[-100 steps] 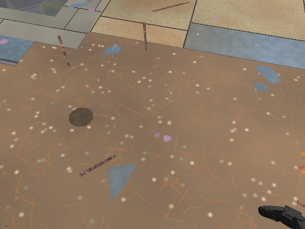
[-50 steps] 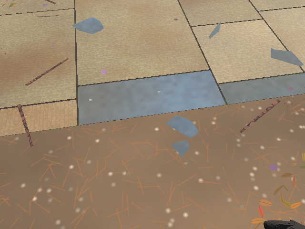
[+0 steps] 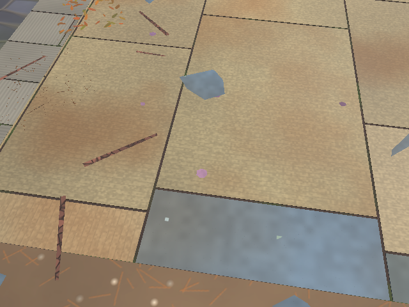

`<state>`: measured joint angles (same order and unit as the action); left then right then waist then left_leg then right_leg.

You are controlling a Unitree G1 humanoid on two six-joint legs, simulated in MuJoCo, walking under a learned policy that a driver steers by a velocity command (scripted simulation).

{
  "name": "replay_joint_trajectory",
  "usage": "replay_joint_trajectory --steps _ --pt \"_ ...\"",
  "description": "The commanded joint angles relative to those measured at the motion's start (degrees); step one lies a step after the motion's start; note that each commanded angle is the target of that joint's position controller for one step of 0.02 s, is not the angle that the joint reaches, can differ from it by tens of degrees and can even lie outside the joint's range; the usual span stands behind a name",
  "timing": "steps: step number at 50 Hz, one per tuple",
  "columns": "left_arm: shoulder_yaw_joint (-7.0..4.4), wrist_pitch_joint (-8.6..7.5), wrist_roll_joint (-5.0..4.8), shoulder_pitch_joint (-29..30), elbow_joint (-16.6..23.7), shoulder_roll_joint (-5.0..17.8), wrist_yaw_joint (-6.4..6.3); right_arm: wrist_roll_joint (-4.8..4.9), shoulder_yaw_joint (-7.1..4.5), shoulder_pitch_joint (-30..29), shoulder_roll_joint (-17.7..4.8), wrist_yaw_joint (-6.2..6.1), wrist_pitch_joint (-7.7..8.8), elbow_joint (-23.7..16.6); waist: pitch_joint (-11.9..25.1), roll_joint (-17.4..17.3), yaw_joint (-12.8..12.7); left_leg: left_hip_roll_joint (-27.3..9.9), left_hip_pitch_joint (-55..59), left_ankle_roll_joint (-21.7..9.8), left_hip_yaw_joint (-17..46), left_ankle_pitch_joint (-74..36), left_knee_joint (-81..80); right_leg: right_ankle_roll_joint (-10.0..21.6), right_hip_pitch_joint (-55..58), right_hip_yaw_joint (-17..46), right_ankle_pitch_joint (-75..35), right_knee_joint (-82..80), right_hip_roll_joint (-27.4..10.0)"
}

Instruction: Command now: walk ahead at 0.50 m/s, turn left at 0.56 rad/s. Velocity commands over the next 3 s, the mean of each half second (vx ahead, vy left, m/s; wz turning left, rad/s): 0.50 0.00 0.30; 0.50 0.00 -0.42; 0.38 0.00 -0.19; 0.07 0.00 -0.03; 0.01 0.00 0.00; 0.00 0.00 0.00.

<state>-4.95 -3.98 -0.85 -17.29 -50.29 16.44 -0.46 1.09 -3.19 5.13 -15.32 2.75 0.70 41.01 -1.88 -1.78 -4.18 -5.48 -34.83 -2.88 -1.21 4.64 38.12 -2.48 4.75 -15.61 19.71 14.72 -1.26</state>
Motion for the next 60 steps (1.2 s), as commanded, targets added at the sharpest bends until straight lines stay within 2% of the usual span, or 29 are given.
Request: replay_joint_trajectory --steps 1,2,3,4,5,6,8,10,15,18,24,27,29,30,31,32,33,34,35,37,43,48,53,54,55,56,57,58,60 --pt "-2.98 0.68 -1.15 2.73 3.00 12.37 -0.43 -0.06 -2.45 1.42 -6.61 0.31 0.34 -4.42 1.20 6.43 5.09 4.62 6.87 -3.37 -4.85 7.31 -1.22 8.43 0.03 3.22 -49.29 8.33 -15.89" --pt "-2.77 1.17 -1.44 3.83 3.24 12.06 -0.48 0.19 -4.03 9.91 -8.96 -0.01 0.26 -2.24 5.49 5.36 10.03 7.81 18.35 -5.27 -6.31 4.89 -4.72 6.77 -2.95 1.23 -53.39 19.84 -13.72" --pt "-1.91 1.02 -0.29 2.85 3.84 10.05 -0.69 0.46 -6.33 20.28 -13.74 -1.03 -0.18 0.66 10.92 1.04 14.15 6.17 36.02 -7.99 0.18 3.20 -6.04 3.90 -15.14 0.78 -41.63 36.50 -11.29" --pt "0.89 -0.30 2.48 -2.09 7.32 1.22 -0.10 1.08 -7.43 18.94 -21.29 -1.65 0.12 0.49 13.99 -15.98 7.12 -8.89 54.01 -18.41 32.10 10.75 -11.29 -0.29 -42.13 4.20 9.85 57.69 -0.11" --pt "0.88 -2.67 0.37 2.45 7.91 4.40 0.54 0.37 -5.94 20.20 -17.34 -1.17 1.30 -2.07 22.97 -9.22 10.47 -13.98 57.89 -22.01 49.65 20.29 -21.43 0.42 -48.86 19.03 15.57 65.10 2.53" --pt "-0.02 -3.91 -2.03 8.61 9.55 7.96 0.96 -0.23 -4.81 18.51 -13.44 -0.84 2.31 -1.51 15.21 -4.86 11.64 -12.82 53.82 -18.55 42.27 16.17 -22.86 2.07 -53.92 20.06 9.99 64.91 -0.20" --pt "0.09 -4.58 0.04 8.65 8.50 7.32 0.26 -0.09 -3.47 11.21 -9.10 -1.11 2.85 -2.30 7.74 0.20 6.89 -8.42 38.48 -14.63 28.49 4.48 -21.85 3.05 -48.32 19.97 1.44 55.33 -4.98" --pt "-0.42 -3.16 0.76 6.30 7.34 7.72 0.46 -1.26 -2.45 7.55 -6.68 -1.61 2.95 -3.79 6.26 -1.32 3.91 -6.21 29.65 -13.66 22.52 -4.48 -24.09 2.54 -40.86 20.01 -2.32 50.36 -6.80" --pt "0.70 -1.32 1.39 11.18 8.42 4.02 0.57 -0.77 -2.79 11.23 -8.93 -2.95 3.68 -1.45 2.62 -0.59 5.00 -3.75 25.34 -12.39 13.46 -12.68 -27.54 -0.33 -41.56 17.96 -14.86 35.26 -5.97" --pt "1.27 -1.53 0.61 15.37 8.93 3.12 1.29 -0.75 -2.56 12.51 -9.01 -3.22 3.71 -0.27 1.12 -1.98 7.05 -2.18 25.82 -9.76 9.27 -7.81 -28.41 0.05 -39.78 16.82 -25.96 24.17 -4.52" --pt "1.79 -1.96 -0.40 21.55 11.15 3.59 3.19 -0.97 -2.68 16.53 -9.51 -3.09 3.50 3.72 -2.69 -1.33 9.73 -7.25 37.09 -8.58 7.41 -7.95 -27.32 3.91 -44.64 16.42 -24.90 16.56 -3.12" --pt "1.53 -2.09 -0.37 19.50 11.51 4.49 4.28 -0.93 -3.05 15.39 -10.51 -3.64 2.70 4.23 -0.95 -2.30 7.77 -8.45 41.82 -6.73 4.69 -23.79 -21.91 6.70 -41.72 14.98 -17.21 15.47 -0.64" --pt "-0.13 -1.74 0.05 10.19 9.27 7.40 4.03 -1.10 -3.13 13.40 -11.38 -4.17 1.96 3.61 5.80 -3.39 2.57 -6.36 41.61 -4.62 1.37 -44.17 -9.56 9.10 -28.14 11.27 -15.07 15.20 3.87" --pt "-1.45 -1.48 0.17 2.03 7.40 10.00 3.54 -1.27 -2.73 12.83 -10.85 -4.60 1.74 2.88 10.68 -1.75 -1.39 -4.13 35.05 -2.51 -0.83 -42.49 2.38 11.16 -14.86 13.92 -17.90 14.84 3.23" --pt "-2.88 -1.20 0.63 -5.41 7.02 15.55 2.90 -2.25 -1.41 16.99 -7.20 -4.51 2.58 0.68 18.57 8.45 -1.21 1.91 14.82 1.42 -2.74 -19.97 24.07 19.34 6.75 36.31 -17.09 15.13 -10.23" --pt "-2.33 -1.07 -0.72 -6.38 6.44 13.63 3.07 -2.28 -0.08 18.49 -3.92 -3.61 4.18 1.05 23.35 16.85 -0.19 11.47 -1.74 4.06 3.37 25.58 38.48 26.76 17.98 61.08 -8.59 5.50 -18.10" --pt "-1.33 -0.87 -0.94 -4.85 6.71 10.51 2.89 -0.40 -0.88 14.31 -8.45 -2.59 5.92 -0.19 18.69 11.42 -2.01 7.38 -8.60 2.71 9.30 24.59 41.82 23.68 16.14 57.89 -0.66 3.10 -16.61" --pt "-1.02 -0.69 -0.42 -2.09 7.78 9.15 2.53 0.83 -0.81 9.14 -9.01 -2.18 6.94 -1.83 12.19 7.34 -1.83 4.73 -9.96 1.85 8.39 20.34 39.55 21.41 8.76 50.40 -1.31 2.33 -14.56" --pt "-0.67 -0.62 0.04 1.03 8.40 8.27 2.42 0.02 -0.78 6.66 -8.59 -2.31 7.43 -2.50 6.64 2.31 0.25 2.65 -8.64 1.67 7.45 17.22 33.73 20.03 -0.40 45.11 -6.41 1.05 -12.42" --pt "0.08 -0.59 0.80 4.24 9.89 6.63 1.98 -1.87 -1.42 6.93 -8.70 -2.77 6.70 -2.78 3.86 3.05 3.61 0.60 -2.26 2.69 7.06 14.26 26.51 19.40 -10.39 40.11 -15.69 -1.27 -9.40" --pt "-1.10 -0.18 -0.28 2.24 10.01 9.76 0.22 -2.19 -0.23 1.34 -4.78 -3.31 5.09 -5.06 1.75 4.89 2.83 2.24 2.88 6.85 4.31 -0.76 4.85 17.13 -21.06 30.69 -21.47 -2.86 -4.04" --pt "-1.20 1.21 -0.96 -3.03 8.59 9.37 -0.42 -0.82 -0.29 -6.24 -5.20 -2.33 6.01 -7.19 2.08 6.32 -0.29 5.72 8.20 6.86 5.24 -8.88 -7.89 14.52 -18.52 34.09 -15.34 1.43 -4.09" --pt "-0.47 1.65 0.08 -3.20 8.38 6.92 -0.38 -1.36 -2.00 2.40 -8.51 -1.93 7.31 -4.92 5.48 8.37 4.74 4.98 20.13 1.16 4.09 -2.67 -13.75 11.30 -12.31 36.49 -22.93 13.54 -4.66" --pt "0.60 1.39 0.69 -2.80 9.25 4.43 -0.09 -2.25 -2.76 10.05 -11.00 -2.30 7.54 -4.15 12.27 5.03 8.41 -2.04 32.80 -2.63 10.50 -1.98 -11.83 9.44 -17.03 33.04 -20.27 26.33 -1.86" --pt "1.73 0.63 -0.40 -10.85 9.71 0.99 -0.04 -2.73 -4.35 17.26 -16.46 -2.35 6.84 -2.03 20.53 -10.00 7.21 -13.87 53.37 -12.46 32.94 6.59 -13.54 4.96 -35.80 25.17 -3.62 46.09 6.43" --pt "1.65 0.16 -0.99 -10.99 9.41 3.85 -0.03 -0.93 -3.99 19.93 -13.53 -1.70 6.32 -0.37 19.64 -14.83 8.21 -17.76 54.52 -14.59 47.31 20.76 -20.34 4.16 -46.16 25.26 13.46 54.91 5.52" --pt "0.52 0.07 -1.26 -4.98 9.98 8.25 0.07 -0.36 -2.80 16.90 -9.60 -1.76 6.17 -0.87 10.84 -7.45 9.27 -15.59 47.75 -12.02 41.37 26.18 -21.58 4.41 -50.10 26.53 9.48 58.44 2.70" --pt "0.54 0.11 -0.77 -0.07 11.13 8.21 0.07 -0.93 -2.18 13.54 -8.26 -1.83 5.74 -1.46 6.06 -3.14 8.69 -13.07 40.86 -10.20 33.79 21.97 -22.27 4.42 -49.77 24.13 5.22 57.89 0.53" --pt "0.43 -0.05 0.42 2.76 12.06 6.79 0.39 -1.67 -1.16 9.88 -6.04 -1.77 5.51 -1.20 1.17 -2.83 6.02 -8.87 30.87 -9.31 24.78 10.69 -25.15 4.24 -46.58 22.44 -0.18 51.17 -3.00"
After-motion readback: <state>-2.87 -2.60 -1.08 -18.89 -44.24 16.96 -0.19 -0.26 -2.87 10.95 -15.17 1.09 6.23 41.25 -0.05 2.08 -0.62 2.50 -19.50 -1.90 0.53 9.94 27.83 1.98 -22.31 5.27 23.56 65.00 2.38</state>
